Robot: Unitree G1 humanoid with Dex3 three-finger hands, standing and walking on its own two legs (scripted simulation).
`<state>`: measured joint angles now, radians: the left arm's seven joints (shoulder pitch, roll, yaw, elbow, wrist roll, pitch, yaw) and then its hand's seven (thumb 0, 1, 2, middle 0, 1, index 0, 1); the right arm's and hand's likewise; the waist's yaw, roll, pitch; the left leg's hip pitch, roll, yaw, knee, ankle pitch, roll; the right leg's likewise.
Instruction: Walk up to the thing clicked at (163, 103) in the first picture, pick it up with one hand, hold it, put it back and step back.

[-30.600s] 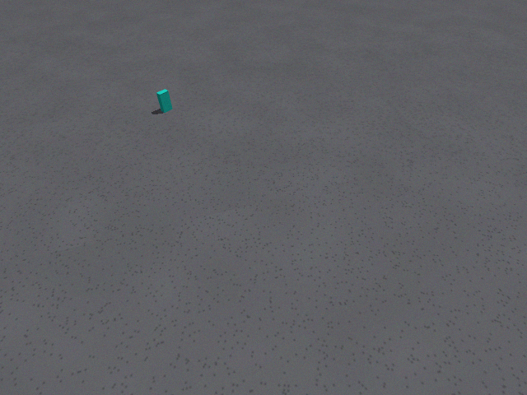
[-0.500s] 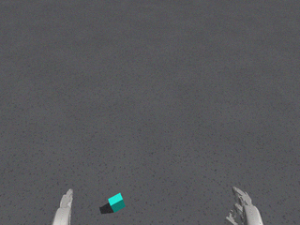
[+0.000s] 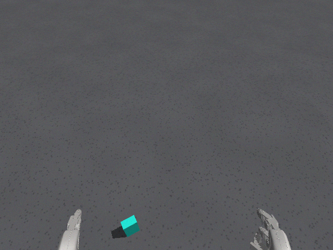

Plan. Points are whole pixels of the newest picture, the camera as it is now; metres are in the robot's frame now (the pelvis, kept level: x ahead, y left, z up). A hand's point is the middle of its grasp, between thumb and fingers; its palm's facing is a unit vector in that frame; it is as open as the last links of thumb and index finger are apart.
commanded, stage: home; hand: left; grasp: from the side
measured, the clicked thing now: (130, 226) +0.38 +0.20 -0.65
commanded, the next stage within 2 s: stand in 0.12 s
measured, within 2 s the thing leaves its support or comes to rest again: neither
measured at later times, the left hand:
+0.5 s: hand (97, 248) +0.17 +0.18 -0.06, palm faces +0.08 -0.95 -0.29, open 13.8 cm
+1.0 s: hand out of the picture +0.06 +0.25 -0.11, palm faces +0.00 -0.94 -0.34, open 7.4 cm
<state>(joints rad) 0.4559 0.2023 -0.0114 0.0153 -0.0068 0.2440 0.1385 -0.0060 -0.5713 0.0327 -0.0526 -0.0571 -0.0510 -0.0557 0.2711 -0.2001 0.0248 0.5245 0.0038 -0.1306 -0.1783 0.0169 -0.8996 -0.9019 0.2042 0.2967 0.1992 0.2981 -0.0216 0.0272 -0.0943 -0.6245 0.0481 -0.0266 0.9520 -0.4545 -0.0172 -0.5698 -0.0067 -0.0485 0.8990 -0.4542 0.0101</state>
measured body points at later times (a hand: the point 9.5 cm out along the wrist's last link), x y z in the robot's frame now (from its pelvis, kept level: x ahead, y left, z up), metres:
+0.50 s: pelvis +0.00 +0.00 +0.00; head +0.03 +0.00 +0.45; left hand +0.16 +0.23 -0.04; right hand +0.16 -0.24 -0.07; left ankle +0.02 +0.13 -0.69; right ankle +0.00 -0.13 -0.69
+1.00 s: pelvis -0.01 +0.01 +0.04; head +0.00 +0.02 +0.49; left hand +0.06 +0.30 -0.09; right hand +0.07 -0.27 -0.09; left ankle +0.02 +0.13 -0.69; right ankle +0.00 -0.13 -0.69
